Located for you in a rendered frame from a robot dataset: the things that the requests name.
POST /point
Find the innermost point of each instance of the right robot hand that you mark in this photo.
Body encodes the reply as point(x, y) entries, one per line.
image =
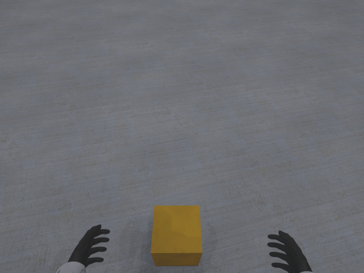
point(296, 260)

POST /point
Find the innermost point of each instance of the carton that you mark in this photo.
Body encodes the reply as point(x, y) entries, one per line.
point(176, 235)

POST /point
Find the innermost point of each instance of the robot left forearm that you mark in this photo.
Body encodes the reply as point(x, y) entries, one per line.
point(72, 267)

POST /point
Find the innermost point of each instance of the left robot hand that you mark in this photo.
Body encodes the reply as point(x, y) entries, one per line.
point(83, 250)

